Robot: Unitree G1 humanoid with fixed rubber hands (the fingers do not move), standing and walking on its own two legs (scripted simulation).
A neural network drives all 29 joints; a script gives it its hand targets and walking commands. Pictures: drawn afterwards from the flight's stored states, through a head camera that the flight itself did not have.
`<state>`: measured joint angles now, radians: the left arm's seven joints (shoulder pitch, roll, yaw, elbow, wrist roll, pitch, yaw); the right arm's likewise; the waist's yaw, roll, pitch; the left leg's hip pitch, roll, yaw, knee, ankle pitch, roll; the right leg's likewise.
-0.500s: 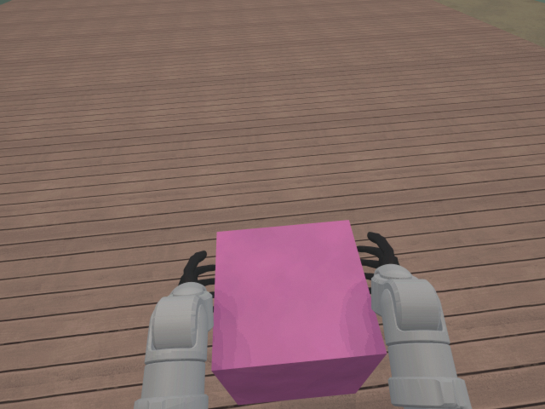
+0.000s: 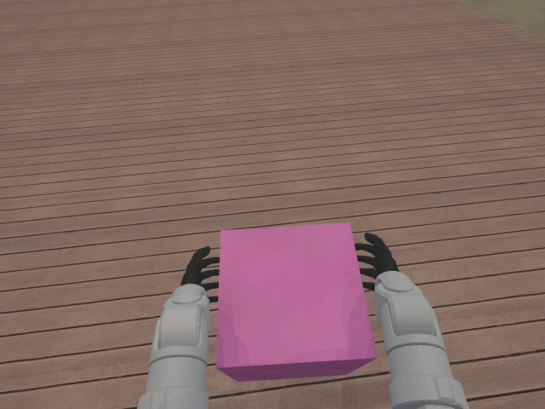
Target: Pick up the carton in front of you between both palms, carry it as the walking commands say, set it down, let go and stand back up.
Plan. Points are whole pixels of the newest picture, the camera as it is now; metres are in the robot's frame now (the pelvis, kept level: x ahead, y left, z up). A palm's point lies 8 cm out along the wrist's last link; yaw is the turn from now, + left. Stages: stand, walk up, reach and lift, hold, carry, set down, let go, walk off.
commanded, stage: carry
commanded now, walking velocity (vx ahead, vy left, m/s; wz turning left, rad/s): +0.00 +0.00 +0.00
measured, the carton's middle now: (289, 309) +0.32 +0.00 -0.06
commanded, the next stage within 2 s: hold in 0.16 s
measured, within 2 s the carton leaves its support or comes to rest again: neither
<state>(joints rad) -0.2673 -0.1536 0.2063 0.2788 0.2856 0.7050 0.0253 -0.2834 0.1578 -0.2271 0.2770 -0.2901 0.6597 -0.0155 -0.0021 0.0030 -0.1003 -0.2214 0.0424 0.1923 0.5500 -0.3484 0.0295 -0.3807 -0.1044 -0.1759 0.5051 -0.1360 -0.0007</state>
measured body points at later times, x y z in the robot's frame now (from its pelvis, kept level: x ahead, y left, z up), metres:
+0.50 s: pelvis +0.00 -0.02 +0.01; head -0.03 -0.04 +0.46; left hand +0.26 +0.18 +0.04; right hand +0.32 -0.12 +0.05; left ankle -0.03 +0.09 -0.73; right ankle +0.08 -0.15 -0.73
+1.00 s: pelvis +0.01 -0.06 +0.01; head -0.02 -0.08 +0.46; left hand +0.28 +0.15 +0.05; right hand +0.34 -0.14 +0.05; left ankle -0.03 +0.09 -0.73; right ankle +0.08 -0.15 -0.73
